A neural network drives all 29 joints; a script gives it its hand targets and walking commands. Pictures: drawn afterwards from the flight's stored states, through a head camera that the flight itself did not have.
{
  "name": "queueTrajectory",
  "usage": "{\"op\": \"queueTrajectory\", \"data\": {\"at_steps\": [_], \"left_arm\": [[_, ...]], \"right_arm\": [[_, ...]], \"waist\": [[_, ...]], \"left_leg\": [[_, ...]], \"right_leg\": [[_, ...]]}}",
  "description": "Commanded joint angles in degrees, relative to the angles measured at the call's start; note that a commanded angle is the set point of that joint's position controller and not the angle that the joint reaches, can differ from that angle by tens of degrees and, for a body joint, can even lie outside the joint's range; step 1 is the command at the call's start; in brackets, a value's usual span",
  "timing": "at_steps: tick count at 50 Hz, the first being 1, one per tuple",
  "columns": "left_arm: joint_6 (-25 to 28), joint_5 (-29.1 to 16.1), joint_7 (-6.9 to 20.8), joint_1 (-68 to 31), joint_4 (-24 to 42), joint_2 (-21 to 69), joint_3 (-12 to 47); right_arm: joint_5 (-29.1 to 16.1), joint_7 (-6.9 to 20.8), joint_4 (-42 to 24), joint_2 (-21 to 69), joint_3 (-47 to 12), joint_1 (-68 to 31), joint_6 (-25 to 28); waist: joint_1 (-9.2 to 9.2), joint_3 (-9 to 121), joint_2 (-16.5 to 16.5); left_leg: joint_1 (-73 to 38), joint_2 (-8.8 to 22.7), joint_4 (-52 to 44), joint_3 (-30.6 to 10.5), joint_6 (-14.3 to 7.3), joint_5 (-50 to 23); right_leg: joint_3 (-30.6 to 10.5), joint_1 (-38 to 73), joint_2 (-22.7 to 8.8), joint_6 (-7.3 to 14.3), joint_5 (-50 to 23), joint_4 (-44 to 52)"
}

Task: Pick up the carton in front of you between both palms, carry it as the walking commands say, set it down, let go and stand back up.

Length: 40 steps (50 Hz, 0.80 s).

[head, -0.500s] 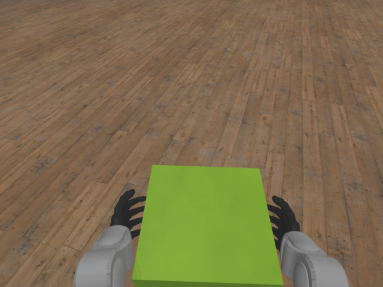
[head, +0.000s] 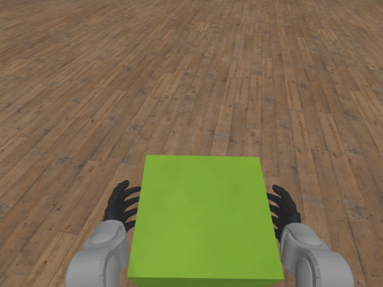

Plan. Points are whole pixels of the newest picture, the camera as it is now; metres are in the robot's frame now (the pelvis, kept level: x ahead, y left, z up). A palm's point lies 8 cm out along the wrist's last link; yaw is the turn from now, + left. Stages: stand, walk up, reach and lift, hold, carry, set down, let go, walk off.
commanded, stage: carry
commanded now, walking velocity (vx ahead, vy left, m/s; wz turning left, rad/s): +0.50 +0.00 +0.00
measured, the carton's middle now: (200, 232) +0.25 +0.00 +0.03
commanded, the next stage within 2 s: none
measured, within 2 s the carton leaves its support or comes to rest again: neither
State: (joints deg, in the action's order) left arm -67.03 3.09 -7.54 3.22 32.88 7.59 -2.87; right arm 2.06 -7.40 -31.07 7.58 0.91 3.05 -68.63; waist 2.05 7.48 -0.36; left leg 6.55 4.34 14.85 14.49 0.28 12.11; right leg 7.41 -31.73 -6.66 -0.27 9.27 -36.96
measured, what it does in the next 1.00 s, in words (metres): walks ahead: right foot, then left foot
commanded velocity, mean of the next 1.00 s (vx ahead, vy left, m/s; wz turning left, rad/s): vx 0.50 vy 0.00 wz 0.00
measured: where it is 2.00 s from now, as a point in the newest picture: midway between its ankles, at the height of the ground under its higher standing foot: (195, 166)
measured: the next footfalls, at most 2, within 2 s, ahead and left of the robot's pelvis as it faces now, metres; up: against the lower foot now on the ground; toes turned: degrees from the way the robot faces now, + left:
right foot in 0.12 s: +0.23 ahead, -0.14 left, +0.00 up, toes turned -11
left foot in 0.50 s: +0.46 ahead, +0.10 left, +0.00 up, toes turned +14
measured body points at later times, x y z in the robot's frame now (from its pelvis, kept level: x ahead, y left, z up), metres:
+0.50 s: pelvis +0.32 -0.01 -0.02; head +0.31 -0.01 +0.43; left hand +0.56 +0.15 +0.08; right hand +0.57 -0.16 +0.08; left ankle +0.42 +0.09 -0.75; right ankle +0.19 -0.14 -0.75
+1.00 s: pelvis +0.65 -0.05 -0.02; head +0.66 -0.06 +0.43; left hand +0.89 +0.11 +0.06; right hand +0.90 -0.19 +0.04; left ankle +0.46 +0.08 -0.67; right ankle +0.70 -0.14 -0.75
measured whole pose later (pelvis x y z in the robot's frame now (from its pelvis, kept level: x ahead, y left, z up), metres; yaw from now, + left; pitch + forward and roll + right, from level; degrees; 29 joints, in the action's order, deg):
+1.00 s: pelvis +0.65 -0.05 -0.02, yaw +3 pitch +4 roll -1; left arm -67.3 3.2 -7.5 1.5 30.9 7.5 -2.0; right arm 2.4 -7.6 -31.7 7.5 2.3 2.4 -70.0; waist -0.6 3.6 -2.4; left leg 13.5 7.5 58.2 4.8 1.8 26.0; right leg 14.1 -23.3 -3.4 3.8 12.9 -32.3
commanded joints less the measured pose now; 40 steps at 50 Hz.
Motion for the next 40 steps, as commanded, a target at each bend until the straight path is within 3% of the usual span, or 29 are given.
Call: {"op": "queueTrajectory", "data": {"at_steps": [1,2,3,5,6,7,8,9,10,12,13,14,15,17,20,21,22,23,25,26,27,28,29,30,32,34,35,37,40], "left_arm": [[-1.5,-14.0,5.7,-18.8,2.4,40.6,34.9],[-1.7,-12.5,5.7,-17.2,3.1,39.0,33.5],[-1.9,-12.4,5.7,-19.0,1.4,37.4,32.7],[-2.4,-15.0,5.9,-17.3,2.6,37.9,34.6],[-2.5,-12.9,5.5,-14.8,-0.4,35.1,31.6],[-1.8,-14.3,5.4,-17.9,3.6,35.2,32.8],[-1.6,-15.2,5.4,-16.6,3.9,36.4,33.5],[-1.9,-16.8,6.3,-17.9,3.2,39.6,34.6],[-1.5,-17.3,7.0,-20.0,3.6,41.8,35.2],[-0.4,-17.2,7.7,-19.8,3.2,43.4,36.3],[-0.1,-17.2,8.4,-20.0,3.9,44.6,37.0],[0.3,-16.8,8.6,-19.1,1.6,44.9,36.2],[0.7,-16.5,8.6,-19.0,1.2,45.2,36.7],[0.5,-16.7,8.6,-19.5,0.9,44.7,36.9],[0.4,-15.7,8.0,-17.0,3.3,42.6,36.4],[0.0,-15.7,7.6,-17.8,4.8,41.0,37.2],[-0.4,-16.0,6.9,-17.7,4.5,41.6,36.8],[-0.9,-15.7,6.2,-20.5,3.9,40.7,36.5],[-1.6,-14.0,5.1,-17.7,4.5,37.6,34.5],[-2.6,-13.9,4.9,-17.0,3.0,36.0,34.9],[-2.9,-14.7,5.0,-20.0,5.9,35.2,35.2],[-3.6,-15.6,5.3,-21.9,5.6,36.7,36.2],[-3.2,-15.7,5.7,-19.8,5.3,39.8,36.6],[-3.0,-16.2,6.2,-22.8,4.3,42.5,37.6],[-1.8,-14.3,6.7,-21.4,2.1,45.9,35.9],[-1.1,-14.8,7.0,-21.0,1.3,47.3,35.9],[-0.6,-13.6,6.9,-20.2,3.0,45.6,36.7],[-0.9,-14.9,6.8,-21.2,5.1,46.1,36.9],[-0.4,-13.8,6.6,-17.1,4.4,43.4,36.2]], "right_arm": [[-15.1,5.8,-7.1,39.1,-35.8,-21.4,1.1],[-14.8,5.5,-7.8,38.6,-35.3,-22.8,0.6],[-14.2,5.3,-5.7,38.7,-34.7,-23.9,0.6],[-13.9,4.8,-5.4,39.0,-34.1,-20.9,-0.1],[-13.5,4.5,-3.5,37.4,-34.6,-20.5,-0.5],[-12.5,4.2,-4.2,37.1,-34.7,-18.6,-1.2],[-15.3,4.2,-5.9,39.7,-36.7,-20.9,-1.1],[-13.9,3.7,-8.0,38.9,-36.9,-21.8,-0.3],[-14.0,3.9,-7.7,41.9,-36.7,-22.9,0.0],[-14.2,4.5,-6.9,46.4,-37.4,-21.8,1.3],[-12.6,5.0,-5.5,45.3,-35.7,-19.8,1.8],[-12.5,5.5,-3.6,46.5,-36.4,-20.0,2.3],[-11.1,5.3,-3.5,45.6,-35.7,-18.6,3.0],[-11.4,5.1,-3.2,45.9,-35.4,-20.1,2.5],[-12.3,4.9,-10.3,42.0,-37.3,-22.6,2.8],[-13.4,4.8,-7.6,41.6,-36.1,-20.3,2.0],[-14.5,5.0,-7.9,41.2,-36.1,-21.1,1.7],[-14.1,5.0,-6.8,40.4,-35.3,-22.9,0.9],[-14.9,4.6,-5.4,39.7,-34.8,-20.3,0.0],[-14.9,4.5,-5.3,36.7,-33.3,-20.9,-0.1],[-12.7,4.0,-1.5,37.0,-31.9,-17.9,-0.4],[-13.6,4.5,-2.4,36.7,-31.4,-17.6,-0.4],[-16.1,5.1,-6.4,40.8,-33.7,-21.2,0.1],[-15.3,5.3,-5.1,40.7,-33.8,-21.7,0.1],[-16.2,6.3,-7.7,45.0,-35.6,-25.4,0.8],[-16.6,7.0,-7.7,46.6,-36.9,-26.0,1.2],[-16.4,7.4,-7.1,45.7,-36.6,-24.1,1.4],[-16.3,7.3,-7.9,46.0,-36.7,-23.0,1.6],[-16.1,6.9,-9.2,43.5,-36.5,-21.4,1.5]], "waist": [[-0.89,1.2,-8.2],[-0.8,0.8,-8.4],[-1.16,1.3,-4.7],[-2.46,2.1,-5.0],[-2.64,3.5,1.5],[-3.97,9.7,19.3],[-3.6,10.1,26.7],[-3.48,11.7,17.3],[-3.2,11.7,11.7],[-2.95,10.9,6.1],[-2.47,9.9,2.8],[-2.6,8.3,8.8],[-2.71,8.0,5.7],[-2.57,4.4,7.3],[-2.87,4.3,10.9],[-2.69,3.8,10.7],[-2.93,1.8,5.6],[-1.98,1.6,4.2],[-1.27,6.2,7.0],[0.03,2.3,-5.1],[0.65,8.8,-20.4],[0.06,6.0,-18.0],[-0.19,7.6,-11.8],[-0.51,9.0,-10.4],[-0.98,9.6,-2.8],[-0.78,8.7,-1.9],[-0.99,7.1,-5.2],[-0.63,4.6,-8.4],[-0.59,4.2,-6.9]], "left_leg": [[-0.3,11.9,-9.1,-6.7,-5.4,6.5],[0.2,12.1,-7.9,-5.8,-4.4,7.3],[-0.4,11.6,-4.7,-6.1,-4.2,6.5],[3.7,7.3,8.4,-1.2,-2.0,2.7],[6.5,3.7,20.6,-0.3,0.0,2.7],[18.6,-1.6,37.2,-2.0,3.5,8.4],[28.8,-4.0,46.5,-6.9,3.3,17.6],[32.6,-3.0,52.4,-10.4,1.7,19.1],[36.4,-1.1,54.8,-11.6,0.4,17.3],[34.5,3.5,49.2,-13.7,-0.7,9.6],[29.4,3.0,45.1,-13.1,-0.4,7.4],[30.0,2.2,40.3,-11.6,0.3,6.3],[27.7,1.9,37.1,-10.1,0.6,4.8],[23.2,1.8,25.7,-6.8,1.8,2.1],[19.9,0.9,16.8,-4.8,1.8,-4.5],[17.4,1.9,14.6,-5.7,1.6,-6.1],[18.1,-1.5,12.1,-0.8,1.4,-8.2],[12.4,-1.4,11.1,0.4,1.0,-6.9],[-0.7,-3.4,9.6,3.6,0.9,-2.1],[-7.2,6.2,5.1,-12.3,-2.3,-1.3],[-17.4,16.6,-2.4,-34.1,-9.9,6.2],[-17.1,19.6,-4.5,-36.6,-11.2,2.4],[-14.7,19.7,-2.6,-34.2,-11.9,-4.5],[-15.4,20.2,-1.8,-31.8,-11.6,-6.7],[-10.2,16.3,-3.1,-22.9,-7.3,-8.4],[-5.3,14.7,-6.8,-17.1,-7.5,-1.8],[-9.9,15.1,-7.2,-15.6,-7.9,-0.7],[-7.9,10.2,-6.7,-9.9,-6.8,-9.0],[-10.3,11.1,-4.9,-6.1,-6.3,-13.1]], "right_leg": [[3.0,4.4,0.4,-0.5,-4.1,4.6],[2.0,6.7,-0.7,-0.5,-6.7,7.2],[3.9,10.2,0.2,-0.2,-3.7,9.1],[5.6,20.0,2.4,0.2,-0.8,10.8],[-2.3,23.7,-1.2,1.2,7.8,16.6],[-25.4,37.6,-14.1,6.0,12.9,23.8],[-33.6,43.9,-15.9,8.8,1.9,26.6],[-31.1,44.7,-17.4,10.7,-3.7,25.5],[-28.4,45.5,-16.9,12.3,-9.1,23.2],[-20.1,40.9,-15.4,9.1,-12.0,22.9],[-14.1,34.5,-13.6,7.5,-8.2,24.3],[-12.0,33.0,-12.1,7.3,-4.9,26.1],[-8.9,31.9,-11.5,7.5,-4.8,27.6],[-4.6,27.0,-10.2,8.6,1.3,29.8],[-1.5,29.2,-9.0,6.4,1.1,28.8],[-0.8,27.7,-9.1,5.4,0.9,27.9],[0.4,29.3,-8.1,5.1,-3.3,25.5],[1.0,27.6,-7.7,4.8,-8.3,20.2],[7.7,23.8,-2.4,2.8,-14.2,7.5],[7.3,10.9,0.2,0.0,-10.3,-6.7],[5.4,-1.5,6.5,-1.7,11.1,-22.2],[-1.9,-8.0,4.3,-0.5,21.0,-28.6],[-5.1,-9.1,1.1,1.0,18.7,-31.9],[-6.2,-10.3,-0.4,1.5,15.6,-31.9],[-6.3,-4.2,-1.5,1.5,7.8,-24.8],[-3.5,-1.9,-0.6,0.9,6.4,-17.8],[-3.4,-5.5,-1.0,0.0,4.3,-13.5],[0.2,-3.4,0.1,-0.7,0.7,-5.5],[3.5,-0.4,2.7,0.3,-1.0,4.4]]}}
